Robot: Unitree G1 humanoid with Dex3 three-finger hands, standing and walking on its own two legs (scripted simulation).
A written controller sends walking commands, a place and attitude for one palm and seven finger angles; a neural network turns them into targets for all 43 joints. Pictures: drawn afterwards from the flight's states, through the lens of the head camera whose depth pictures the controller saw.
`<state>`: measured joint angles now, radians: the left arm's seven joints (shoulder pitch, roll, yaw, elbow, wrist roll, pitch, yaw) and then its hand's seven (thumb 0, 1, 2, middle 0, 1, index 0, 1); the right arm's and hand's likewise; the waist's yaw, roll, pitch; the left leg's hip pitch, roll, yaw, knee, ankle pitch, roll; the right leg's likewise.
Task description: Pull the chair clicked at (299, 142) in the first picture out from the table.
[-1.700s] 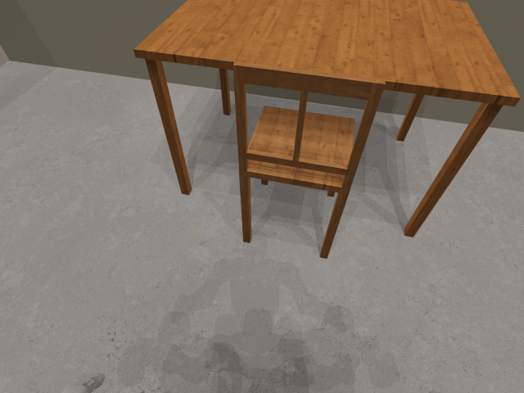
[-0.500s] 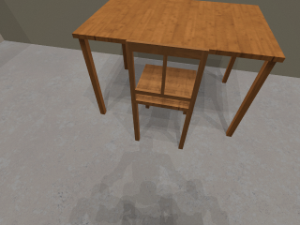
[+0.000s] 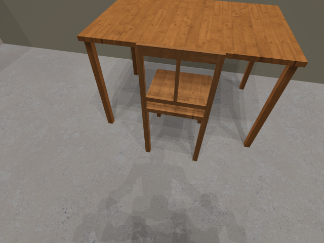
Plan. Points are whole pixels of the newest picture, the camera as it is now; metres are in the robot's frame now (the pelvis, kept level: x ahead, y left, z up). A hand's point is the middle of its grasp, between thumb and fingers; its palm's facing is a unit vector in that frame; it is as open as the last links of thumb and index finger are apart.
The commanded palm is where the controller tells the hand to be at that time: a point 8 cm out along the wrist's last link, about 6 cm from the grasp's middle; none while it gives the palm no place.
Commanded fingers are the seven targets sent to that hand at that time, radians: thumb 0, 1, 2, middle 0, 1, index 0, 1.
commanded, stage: turn to face it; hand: left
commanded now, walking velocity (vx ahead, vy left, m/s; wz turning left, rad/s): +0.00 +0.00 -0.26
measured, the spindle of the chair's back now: (176, 81) +0.84 -0.02 -0.11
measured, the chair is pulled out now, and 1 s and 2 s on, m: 0.00 0.00 0.00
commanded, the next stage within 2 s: take the last steps up to it in 0.18 s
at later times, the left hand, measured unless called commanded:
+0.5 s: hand out of the picture +0.05 +0.18 -0.18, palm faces -0.12 -0.97 -0.20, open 7.4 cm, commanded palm none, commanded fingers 0.00 0.90 0.90 -0.20 -0.30 -0.20 -0.30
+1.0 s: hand out of the picture +0.11 +0.16 -0.20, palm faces -0.11 -0.99 -0.11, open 7.4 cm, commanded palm none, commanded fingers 0.00 0.90 0.90 -0.20 -0.30 -0.20 -0.30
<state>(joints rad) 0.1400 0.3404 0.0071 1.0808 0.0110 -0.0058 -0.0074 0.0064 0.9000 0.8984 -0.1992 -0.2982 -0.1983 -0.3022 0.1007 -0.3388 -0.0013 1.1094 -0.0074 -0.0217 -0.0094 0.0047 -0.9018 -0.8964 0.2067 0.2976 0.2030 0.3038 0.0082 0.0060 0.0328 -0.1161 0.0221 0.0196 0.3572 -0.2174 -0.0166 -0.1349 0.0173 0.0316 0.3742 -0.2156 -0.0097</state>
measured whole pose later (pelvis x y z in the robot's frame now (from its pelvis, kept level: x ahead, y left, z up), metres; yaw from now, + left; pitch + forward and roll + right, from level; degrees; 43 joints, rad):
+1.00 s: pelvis +0.16 +0.00 -0.02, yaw -12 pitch -1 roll +0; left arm 0.43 0.15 0.06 1.15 0.03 -0.01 0.00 0.01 0.90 0.90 -0.20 -0.30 -0.20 -0.30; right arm 0.19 -0.10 -0.05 1.01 -0.02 -0.08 -0.02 0.00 -0.92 -0.90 0.20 0.30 0.20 0.30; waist 0.02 -0.06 0.03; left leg -0.34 0.06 0.16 0.63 -0.28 0.04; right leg -0.31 0.01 0.00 1.07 -0.43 -0.05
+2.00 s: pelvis +0.33 -0.09 -0.01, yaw -12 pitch +0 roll -1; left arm 0.21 0.21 0.05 1.00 0.01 0.05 0.04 0.00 0.91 0.90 -0.20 -0.30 -0.19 -0.30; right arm 0.09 -0.17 -0.04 0.95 -0.02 0.02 -0.02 0.00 -0.91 -0.90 0.20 0.30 0.20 0.30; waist 0.02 0.00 0.08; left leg -0.36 0.03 0.10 0.53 -0.17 0.05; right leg -0.32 0.00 0.00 0.85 -0.49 0.02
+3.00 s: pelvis +0.27 -0.09 -0.01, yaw -10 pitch -2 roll -1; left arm 0.39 0.15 0.00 1.08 0.03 -0.01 0.01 0.00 0.90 0.90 -0.20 -0.30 -0.19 -0.30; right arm 0.23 -0.17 -0.03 1.07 -0.01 0.01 -0.01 0.00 -0.91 -0.90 0.20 0.30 0.20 0.30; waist 0.01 0.00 0.01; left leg -0.40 -0.01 0.02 0.48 -0.17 0.03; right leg -0.24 0.00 0.04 0.54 -0.33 0.01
